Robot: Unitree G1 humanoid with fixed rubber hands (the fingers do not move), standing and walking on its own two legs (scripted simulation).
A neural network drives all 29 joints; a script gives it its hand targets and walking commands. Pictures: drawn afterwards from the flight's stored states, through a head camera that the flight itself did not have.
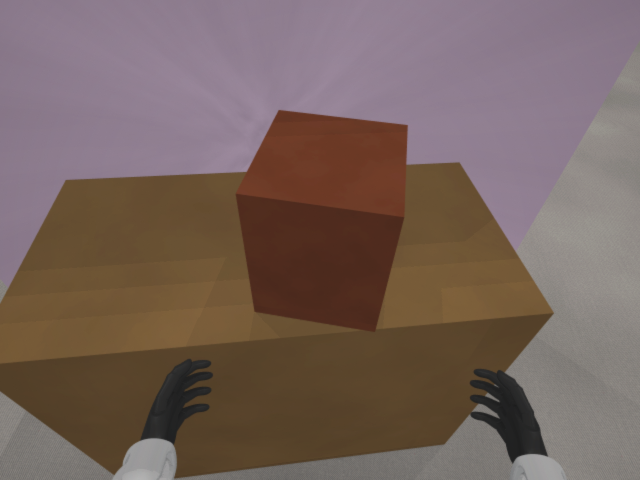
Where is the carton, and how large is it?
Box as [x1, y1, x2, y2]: [236, 110, 407, 331]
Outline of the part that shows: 278,110 236,192 254,311 374,331 403,220 407,125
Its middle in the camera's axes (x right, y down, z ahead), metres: +0.01 -0.03 +0.62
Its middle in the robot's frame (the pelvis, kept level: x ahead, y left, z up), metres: +0.48 +0.02 +0.05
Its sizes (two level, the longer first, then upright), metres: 0.210 0.200 0.250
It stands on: a pedestal, 0.71 m high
